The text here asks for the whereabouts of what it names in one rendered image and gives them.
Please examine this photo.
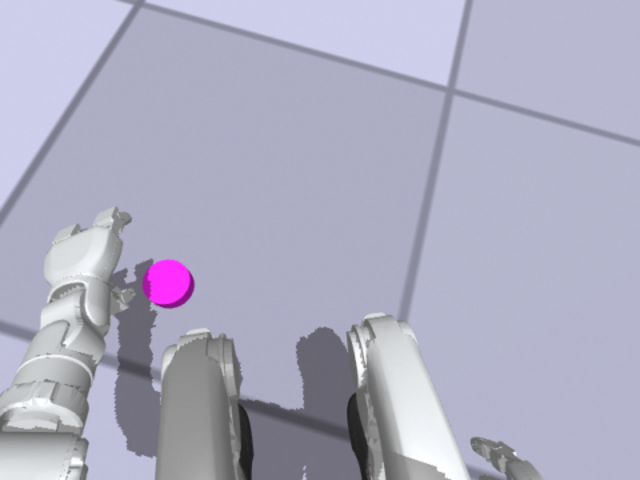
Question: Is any right robot hand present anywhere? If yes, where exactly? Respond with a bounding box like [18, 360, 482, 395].
[470, 437, 544, 480]

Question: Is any right robot foot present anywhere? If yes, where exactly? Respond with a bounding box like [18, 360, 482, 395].
[347, 393, 371, 480]

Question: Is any tin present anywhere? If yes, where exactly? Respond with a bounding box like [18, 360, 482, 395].
[142, 260, 194, 308]

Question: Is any left robot arm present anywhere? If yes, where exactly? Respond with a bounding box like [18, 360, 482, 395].
[0, 276, 111, 480]

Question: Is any left robot hand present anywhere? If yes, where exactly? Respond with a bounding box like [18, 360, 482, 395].
[43, 206, 137, 316]

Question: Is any left robot foot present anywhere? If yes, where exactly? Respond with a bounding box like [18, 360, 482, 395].
[238, 404, 254, 480]

